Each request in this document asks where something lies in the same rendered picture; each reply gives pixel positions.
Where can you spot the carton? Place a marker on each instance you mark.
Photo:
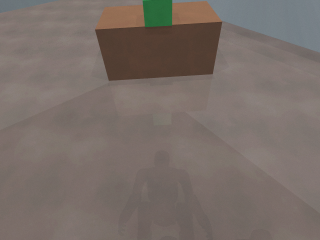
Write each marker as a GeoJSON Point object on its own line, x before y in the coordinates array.
{"type": "Point", "coordinates": [157, 13]}

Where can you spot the pedestal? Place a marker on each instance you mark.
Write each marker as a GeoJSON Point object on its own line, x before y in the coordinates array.
{"type": "Point", "coordinates": [130, 50]}

